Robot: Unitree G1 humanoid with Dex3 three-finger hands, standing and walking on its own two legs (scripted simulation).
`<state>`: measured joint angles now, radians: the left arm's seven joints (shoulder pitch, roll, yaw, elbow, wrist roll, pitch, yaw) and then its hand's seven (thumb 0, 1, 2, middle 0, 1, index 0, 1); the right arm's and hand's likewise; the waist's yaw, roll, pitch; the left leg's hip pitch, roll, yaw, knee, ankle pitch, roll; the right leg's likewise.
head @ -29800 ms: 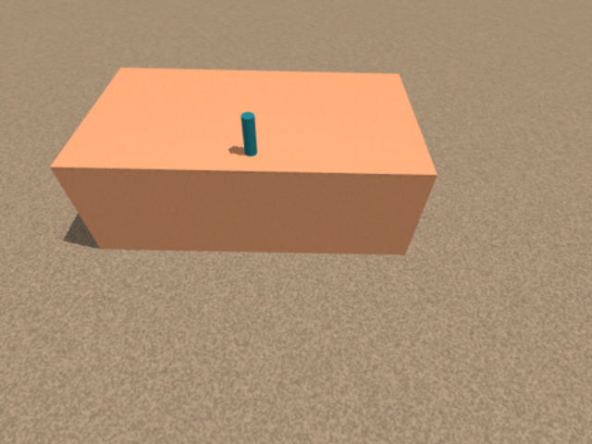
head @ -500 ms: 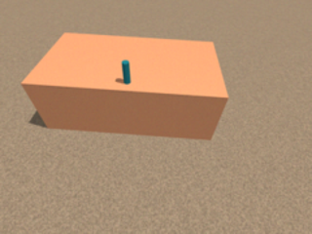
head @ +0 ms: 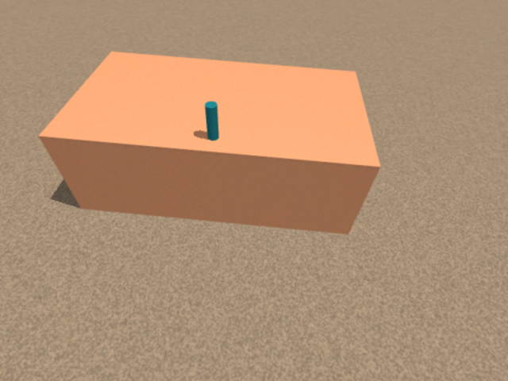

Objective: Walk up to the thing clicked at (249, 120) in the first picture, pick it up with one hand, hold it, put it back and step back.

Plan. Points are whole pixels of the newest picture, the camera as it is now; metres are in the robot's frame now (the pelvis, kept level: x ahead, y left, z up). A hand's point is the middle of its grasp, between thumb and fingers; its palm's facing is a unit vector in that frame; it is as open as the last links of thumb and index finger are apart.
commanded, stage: step back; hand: left
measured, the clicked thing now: (212, 121) +1.05 +0.18 -0.25
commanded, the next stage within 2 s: stand in 0.20 s
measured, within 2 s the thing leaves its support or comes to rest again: neither
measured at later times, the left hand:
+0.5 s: hand out of the picture +0.08 +0.25 -0.15, palm faces -0.01 -0.95 -0.32, open 7.4 cm
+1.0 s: hand out of the picture +0.04 +0.25 -0.15, palm faces -0.04 -0.94 -0.34, open 7.4 cm
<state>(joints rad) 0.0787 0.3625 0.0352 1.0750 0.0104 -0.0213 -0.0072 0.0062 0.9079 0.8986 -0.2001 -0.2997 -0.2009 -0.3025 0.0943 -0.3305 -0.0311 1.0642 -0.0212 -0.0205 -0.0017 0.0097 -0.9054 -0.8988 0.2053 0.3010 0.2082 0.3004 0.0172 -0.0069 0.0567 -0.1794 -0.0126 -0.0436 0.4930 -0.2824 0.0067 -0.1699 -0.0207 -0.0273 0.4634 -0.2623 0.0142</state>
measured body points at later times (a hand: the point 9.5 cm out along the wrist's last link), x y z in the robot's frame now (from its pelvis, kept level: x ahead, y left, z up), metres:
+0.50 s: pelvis -0.01 +0.00 +0.01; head +0.00 +0.00 +0.46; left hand +0.09 +0.30 -0.12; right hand +0.10 -0.29 -0.12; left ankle -0.01 +0.12 -0.74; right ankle -0.01 -0.13 -0.74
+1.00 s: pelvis -0.03 -0.01 +0.01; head -0.02 -0.01 +0.46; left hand +0.04 +0.29 -0.12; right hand +0.03 -0.31 -0.13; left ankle -0.01 +0.12 -0.74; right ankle -0.01 -0.13 -0.74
